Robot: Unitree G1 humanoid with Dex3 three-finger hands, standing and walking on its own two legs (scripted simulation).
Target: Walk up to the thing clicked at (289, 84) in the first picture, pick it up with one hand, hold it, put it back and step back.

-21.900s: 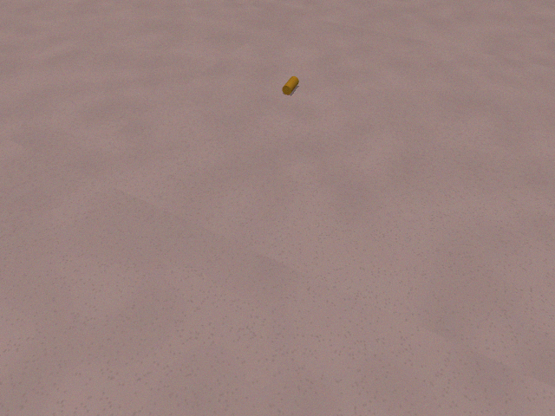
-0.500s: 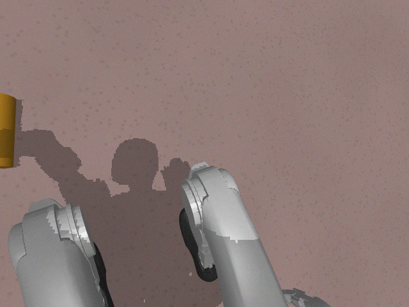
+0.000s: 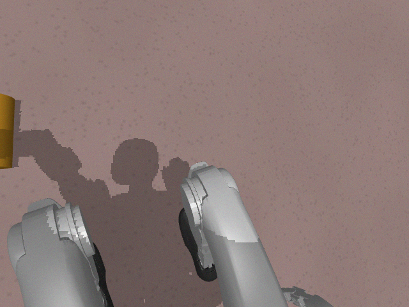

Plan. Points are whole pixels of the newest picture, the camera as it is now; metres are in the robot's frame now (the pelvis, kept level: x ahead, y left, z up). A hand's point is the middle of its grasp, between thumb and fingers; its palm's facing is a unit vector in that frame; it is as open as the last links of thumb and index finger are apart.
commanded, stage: rise first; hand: left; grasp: from above
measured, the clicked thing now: out of the picture +0.48 +0.32 -0.30
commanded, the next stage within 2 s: none
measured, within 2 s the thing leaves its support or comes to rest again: neither
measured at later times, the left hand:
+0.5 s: hand out of the picture +0.43 +0.34 -0.18, palm faces +0.03 -0.45 -0.89, open 14.0 cm
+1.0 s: hand out of the picture +0.43 +0.34 -0.19, palm faces +0.04 -0.44 -0.90, open 13.9 cm
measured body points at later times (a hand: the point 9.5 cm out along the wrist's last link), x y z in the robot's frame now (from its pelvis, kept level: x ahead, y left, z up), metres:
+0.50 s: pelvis +0.00 +0.00 +0.00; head +0.27 +0.08 +0.35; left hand +0.43 +0.36 -0.13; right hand +0.01 -0.27 -0.07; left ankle +0.08 +0.15 -0.30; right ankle +0.11 -0.12 -0.30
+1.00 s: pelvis +0.00 +0.00 +0.00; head +0.27 +0.08 +0.35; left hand +0.43 +0.36 -0.14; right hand +0.01 -0.27 -0.08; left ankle +0.08 +0.15 -0.30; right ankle +0.11 -0.12 -0.30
